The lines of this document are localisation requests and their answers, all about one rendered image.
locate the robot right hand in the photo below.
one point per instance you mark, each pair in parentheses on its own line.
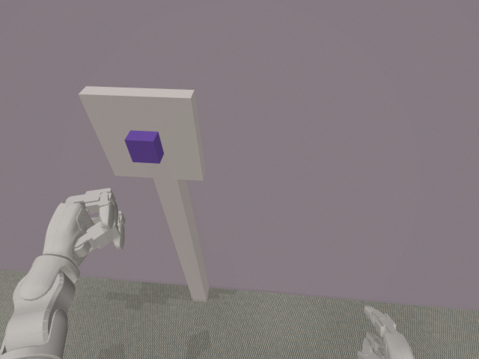
(393,346)

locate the panel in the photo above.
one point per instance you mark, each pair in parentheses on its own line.
(113,112)

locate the robot left forearm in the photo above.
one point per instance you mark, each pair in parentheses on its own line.
(38,326)

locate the robot left hand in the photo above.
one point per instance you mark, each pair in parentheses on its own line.
(73,234)

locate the button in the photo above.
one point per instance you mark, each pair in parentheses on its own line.
(144,146)

